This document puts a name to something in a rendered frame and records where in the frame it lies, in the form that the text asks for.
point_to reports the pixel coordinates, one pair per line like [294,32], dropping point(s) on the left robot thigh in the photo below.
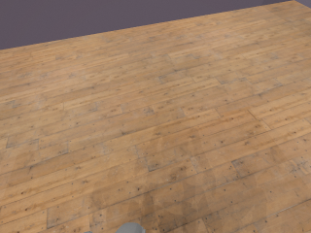
[131,227]

